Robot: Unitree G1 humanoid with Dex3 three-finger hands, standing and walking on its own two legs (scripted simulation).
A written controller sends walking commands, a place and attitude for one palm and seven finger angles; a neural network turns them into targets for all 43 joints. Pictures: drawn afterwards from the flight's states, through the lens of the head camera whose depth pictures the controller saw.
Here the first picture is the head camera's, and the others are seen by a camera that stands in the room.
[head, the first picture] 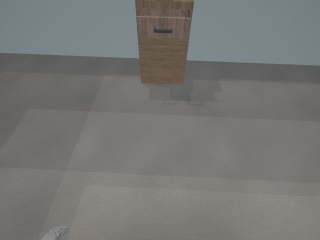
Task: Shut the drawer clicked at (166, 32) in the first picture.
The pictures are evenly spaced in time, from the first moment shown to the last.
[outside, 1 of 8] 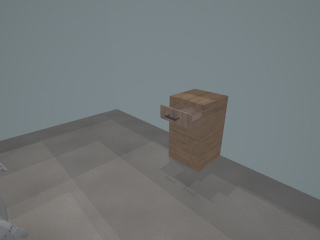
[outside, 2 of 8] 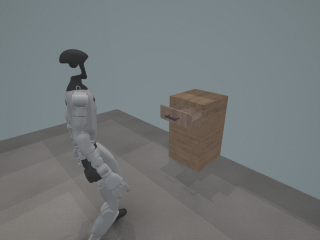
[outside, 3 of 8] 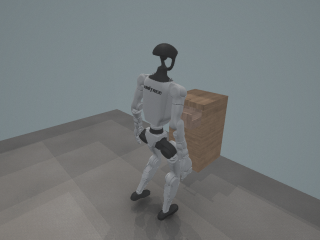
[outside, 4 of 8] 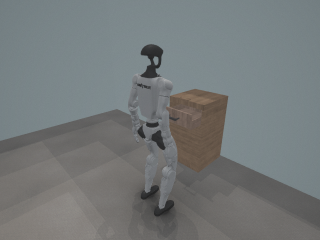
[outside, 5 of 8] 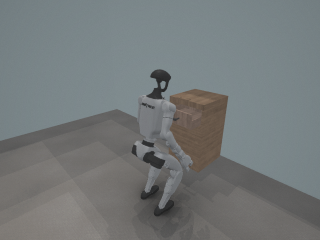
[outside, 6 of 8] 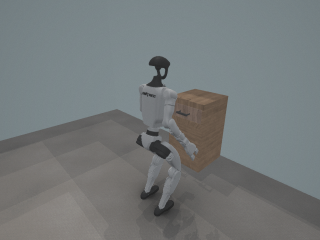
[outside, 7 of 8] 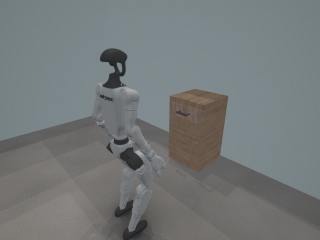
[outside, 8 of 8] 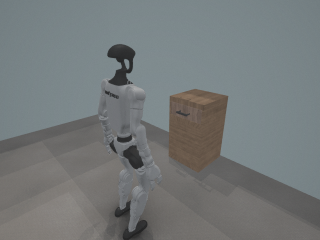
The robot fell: no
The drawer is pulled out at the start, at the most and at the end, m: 0.16 0.16 0.00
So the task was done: yes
